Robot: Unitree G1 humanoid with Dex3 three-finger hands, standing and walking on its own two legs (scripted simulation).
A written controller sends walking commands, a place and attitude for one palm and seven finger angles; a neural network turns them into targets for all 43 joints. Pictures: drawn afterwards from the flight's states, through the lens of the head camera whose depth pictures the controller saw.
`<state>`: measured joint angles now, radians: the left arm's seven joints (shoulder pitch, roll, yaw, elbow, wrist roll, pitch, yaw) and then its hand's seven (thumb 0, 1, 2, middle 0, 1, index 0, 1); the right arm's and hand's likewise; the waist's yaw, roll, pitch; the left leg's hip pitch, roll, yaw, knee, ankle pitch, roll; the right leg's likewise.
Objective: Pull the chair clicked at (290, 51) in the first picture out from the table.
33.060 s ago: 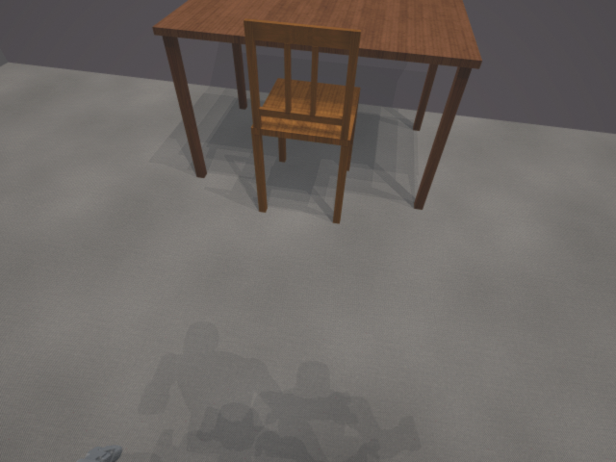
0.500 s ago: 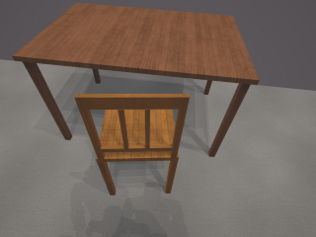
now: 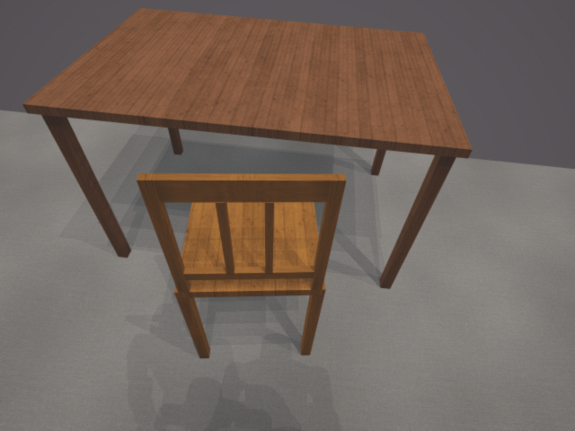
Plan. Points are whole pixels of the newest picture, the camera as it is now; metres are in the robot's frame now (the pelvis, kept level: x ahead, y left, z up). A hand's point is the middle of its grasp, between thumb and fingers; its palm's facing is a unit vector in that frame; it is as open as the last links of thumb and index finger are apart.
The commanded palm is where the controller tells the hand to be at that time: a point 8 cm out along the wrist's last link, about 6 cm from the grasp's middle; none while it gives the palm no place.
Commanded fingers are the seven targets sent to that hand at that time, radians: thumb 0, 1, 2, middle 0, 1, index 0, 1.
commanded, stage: look again from close up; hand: left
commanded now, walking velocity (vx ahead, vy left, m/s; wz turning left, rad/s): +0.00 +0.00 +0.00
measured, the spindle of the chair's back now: (226, 238) +0.50 +0.16 -0.11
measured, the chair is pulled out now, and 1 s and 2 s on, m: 0.17 0.17 0.17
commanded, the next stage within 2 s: shuffle to correct the standing spot in 0.36 s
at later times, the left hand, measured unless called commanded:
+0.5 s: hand out of the picture -0.01 +0.15 -0.18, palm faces +0.06 -0.99 -0.14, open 7.4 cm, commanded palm none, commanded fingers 0.00 0.90 0.90 -0.20 -0.30 -0.20 -0.30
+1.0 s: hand out of the picture +0.01 +0.11 -0.20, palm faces +0.16 -0.98 -0.11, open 7.4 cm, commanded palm none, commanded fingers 0.00 0.90 0.90 -0.20 -0.30 -0.20 -0.30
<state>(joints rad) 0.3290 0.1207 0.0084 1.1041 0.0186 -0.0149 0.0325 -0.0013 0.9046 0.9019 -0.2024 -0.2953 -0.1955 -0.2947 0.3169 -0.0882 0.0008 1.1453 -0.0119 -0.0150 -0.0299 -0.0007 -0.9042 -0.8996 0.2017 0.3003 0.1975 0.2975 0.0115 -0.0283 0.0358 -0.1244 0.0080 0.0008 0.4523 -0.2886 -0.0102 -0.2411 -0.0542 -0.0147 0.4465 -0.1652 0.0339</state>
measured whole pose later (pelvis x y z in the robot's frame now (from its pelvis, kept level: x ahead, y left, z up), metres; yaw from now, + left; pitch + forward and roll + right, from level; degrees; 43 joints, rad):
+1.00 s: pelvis +0.09 -0.03 -0.01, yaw +6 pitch +1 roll +0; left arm 0.40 0.13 0.04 1.13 0.03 0.01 0.02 0.00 0.90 0.90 -0.20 -0.30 -0.19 -0.29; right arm 0.34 -0.09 -0.02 1.12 -0.04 -0.05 -0.05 0.00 -0.90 -0.90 0.20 0.30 0.20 0.30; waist -0.01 -0.06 0.02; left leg -0.15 0.05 0.05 0.58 -0.44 -0.02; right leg -0.35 -0.04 -0.10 0.92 -0.51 -0.03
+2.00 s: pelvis +0.06 -0.08 +0.00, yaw +7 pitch +1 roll +1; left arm 0.34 0.15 0.02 1.10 0.02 0.02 0.02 0.00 0.91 0.90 -0.20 -0.30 -0.19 -0.29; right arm 0.35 -0.11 -0.01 1.11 -0.03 -0.01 -0.04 0.00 -0.91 -0.90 0.20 0.30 0.20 0.30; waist -0.03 -0.03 0.02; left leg -0.26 -0.03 0.10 0.39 -0.15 0.06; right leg -0.19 -0.02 -0.02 0.54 -0.39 -0.01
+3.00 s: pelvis +0.07 -0.10 -0.01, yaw +7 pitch -1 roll +0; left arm 0.30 0.19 0.01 1.00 0.02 -0.01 0.06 0.00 0.90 0.90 -0.20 -0.30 -0.20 -0.29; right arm 0.20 -0.17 -0.03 1.04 -0.02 0.00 -0.03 0.00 -0.91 -0.90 0.20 0.30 0.20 0.30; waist 0.01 0.00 0.03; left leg -0.29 0.02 0.07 0.59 -0.28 0.02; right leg -0.13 0.02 -0.04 0.54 -0.40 -0.03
